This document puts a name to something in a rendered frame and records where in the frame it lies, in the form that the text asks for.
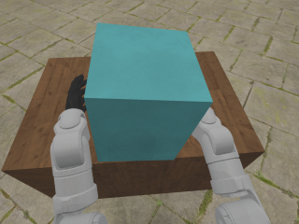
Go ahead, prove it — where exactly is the right robot upper arm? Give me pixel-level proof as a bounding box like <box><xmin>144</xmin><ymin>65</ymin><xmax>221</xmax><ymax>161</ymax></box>
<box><xmin>215</xmin><ymin>198</ymin><xmax>270</xmax><ymax>224</ymax></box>

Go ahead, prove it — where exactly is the left robot hand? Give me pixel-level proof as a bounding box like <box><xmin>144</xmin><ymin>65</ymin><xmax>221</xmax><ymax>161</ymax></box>
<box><xmin>65</xmin><ymin>74</ymin><xmax>87</xmax><ymax>113</ymax></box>

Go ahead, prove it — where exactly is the pedestal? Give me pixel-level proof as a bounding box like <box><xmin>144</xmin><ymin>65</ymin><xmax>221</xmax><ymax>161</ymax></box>
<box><xmin>1</xmin><ymin>51</ymin><xmax>265</xmax><ymax>199</ymax></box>

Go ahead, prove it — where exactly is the robot left forearm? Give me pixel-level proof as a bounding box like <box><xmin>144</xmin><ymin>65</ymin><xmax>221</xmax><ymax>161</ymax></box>
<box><xmin>50</xmin><ymin>108</ymin><xmax>98</xmax><ymax>224</ymax></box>

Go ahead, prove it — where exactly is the robot right forearm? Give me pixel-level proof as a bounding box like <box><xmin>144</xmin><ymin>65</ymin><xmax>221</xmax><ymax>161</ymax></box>
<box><xmin>192</xmin><ymin>107</ymin><xmax>271</xmax><ymax>224</ymax></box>

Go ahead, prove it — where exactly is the carton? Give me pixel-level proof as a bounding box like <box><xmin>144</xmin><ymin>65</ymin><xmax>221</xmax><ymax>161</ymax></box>
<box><xmin>84</xmin><ymin>22</ymin><xmax>213</xmax><ymax>161</ymax></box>

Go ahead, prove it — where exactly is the left robot upper arm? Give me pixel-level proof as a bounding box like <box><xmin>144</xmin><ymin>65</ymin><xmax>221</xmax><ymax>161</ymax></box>
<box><xmin>59</xmin><ymin>212</ymin><xmax>108</xmax><ymax>224</ymax></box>

